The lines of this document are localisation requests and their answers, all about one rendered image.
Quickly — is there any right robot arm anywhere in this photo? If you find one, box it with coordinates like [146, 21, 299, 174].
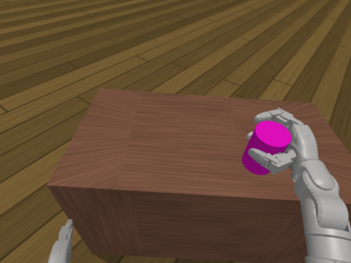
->
[291, 159, 351, 263]

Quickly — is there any right robot hand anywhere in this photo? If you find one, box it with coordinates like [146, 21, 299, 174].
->
[246, 107, 319, 175]

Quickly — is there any left robot hand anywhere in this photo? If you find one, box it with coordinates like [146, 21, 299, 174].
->
[48, 219, 73, 263]

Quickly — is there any can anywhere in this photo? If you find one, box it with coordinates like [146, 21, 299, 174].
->
[242, 121, 292, 175]

